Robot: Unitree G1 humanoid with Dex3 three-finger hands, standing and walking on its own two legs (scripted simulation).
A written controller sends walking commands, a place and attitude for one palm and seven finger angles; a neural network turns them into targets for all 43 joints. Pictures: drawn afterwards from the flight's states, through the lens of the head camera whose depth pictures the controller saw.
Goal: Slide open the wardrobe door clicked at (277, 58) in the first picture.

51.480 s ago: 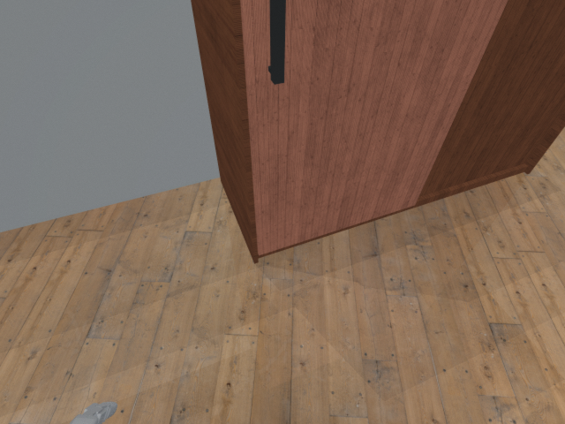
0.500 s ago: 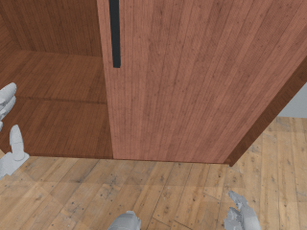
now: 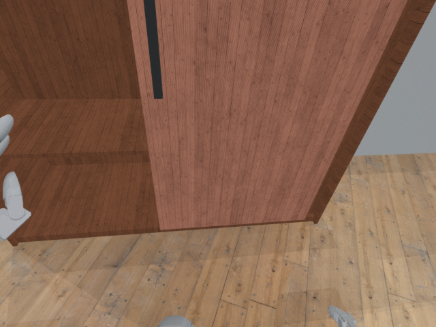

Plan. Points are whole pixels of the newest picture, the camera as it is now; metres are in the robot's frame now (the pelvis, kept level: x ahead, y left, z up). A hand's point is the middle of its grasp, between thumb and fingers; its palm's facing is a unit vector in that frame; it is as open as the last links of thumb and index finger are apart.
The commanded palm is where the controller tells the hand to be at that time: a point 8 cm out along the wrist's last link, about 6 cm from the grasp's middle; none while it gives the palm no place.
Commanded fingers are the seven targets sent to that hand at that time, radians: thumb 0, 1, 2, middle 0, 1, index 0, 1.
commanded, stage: stop stepping back and stand still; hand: left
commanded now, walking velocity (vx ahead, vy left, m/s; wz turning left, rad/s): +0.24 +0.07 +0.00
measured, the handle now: (154, 45) +0.76 +0.24 +0.22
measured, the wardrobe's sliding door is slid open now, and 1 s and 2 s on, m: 0.69 0.69 0.69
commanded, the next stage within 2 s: let the arm hang, fingers relaxed in 1.02 s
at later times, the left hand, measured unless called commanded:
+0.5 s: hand (28, 200) +0.22 +0.28 +0.19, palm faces +0.43 -0.72 -0.55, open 7.4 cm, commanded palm +0.17 +0.32 +0.19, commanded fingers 0.00 0.90 0.90 -0.20 -0.30 -0.20 -0.30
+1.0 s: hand (54, 173) +0.28 +0.29 +0.18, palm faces +0.38 -0.76 -0.52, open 7.4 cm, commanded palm +0.23 +0.32 +0.19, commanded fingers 0.00 0.90 0.90 -0.20 -0.30 -0.20 -0.30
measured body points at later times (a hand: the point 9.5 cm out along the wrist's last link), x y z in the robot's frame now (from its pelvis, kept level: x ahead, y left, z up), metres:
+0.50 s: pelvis +0.03 +0.02 +0.01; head +0.03 +0.00 +0.46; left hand +0.19 +0.32 +0.22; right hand +0.17 -0.20 -0.10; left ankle +0.04 +0.16 -0.68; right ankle +0.01 -0.05 -0.72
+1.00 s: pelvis +0.08 +0.02 +0.01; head +0.10 +0.02 +0.46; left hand +0.26 +0.33 +0.21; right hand +0.26 -0.21 -0.06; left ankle +0.08 +0.15 -0.72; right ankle +0.01 -0.06 -0.72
